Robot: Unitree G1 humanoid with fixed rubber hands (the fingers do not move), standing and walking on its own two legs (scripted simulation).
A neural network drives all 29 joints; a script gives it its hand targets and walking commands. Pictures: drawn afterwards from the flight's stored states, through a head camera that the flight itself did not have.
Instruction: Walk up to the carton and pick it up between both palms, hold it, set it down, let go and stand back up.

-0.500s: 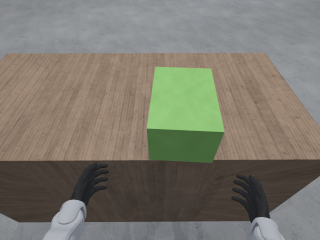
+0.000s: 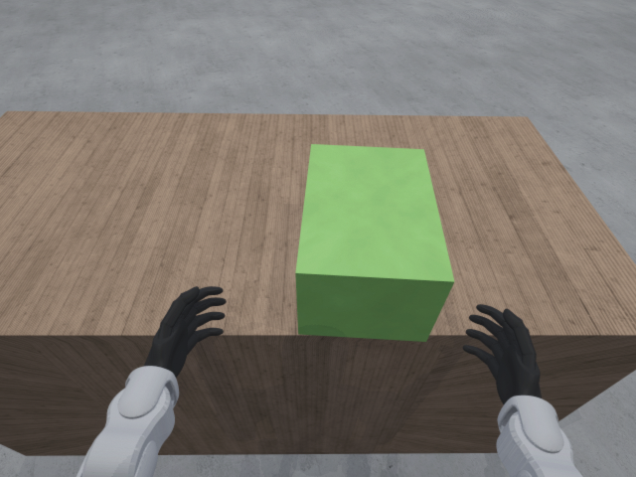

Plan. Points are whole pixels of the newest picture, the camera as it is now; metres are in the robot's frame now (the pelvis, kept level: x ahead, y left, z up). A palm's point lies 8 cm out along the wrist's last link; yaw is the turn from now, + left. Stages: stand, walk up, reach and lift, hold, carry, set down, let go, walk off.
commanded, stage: reach and lift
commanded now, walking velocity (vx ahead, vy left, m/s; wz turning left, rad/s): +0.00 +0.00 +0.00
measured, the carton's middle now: (364, 236) +0.48 -0.04 +0.01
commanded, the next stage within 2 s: none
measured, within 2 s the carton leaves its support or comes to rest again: neither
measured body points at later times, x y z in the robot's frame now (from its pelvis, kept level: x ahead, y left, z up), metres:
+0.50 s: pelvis -0.01 +0.00 +0.00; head +0.02 +0.01 +0.45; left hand +0.35 +0.18 +0.08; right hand +0.33 -0.22 +0.08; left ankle -0.03 +0.11 -0.75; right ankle +0.00 -0.10 -0.75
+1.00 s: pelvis -0.02 -0.01 +0.00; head +0.02 +0.00 +0.45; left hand +0.42 +0.16 +0.12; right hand +0.39 -0.23 +0.12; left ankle -0.04 +0.11 -0.75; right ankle +0.00 -0.10 -0.75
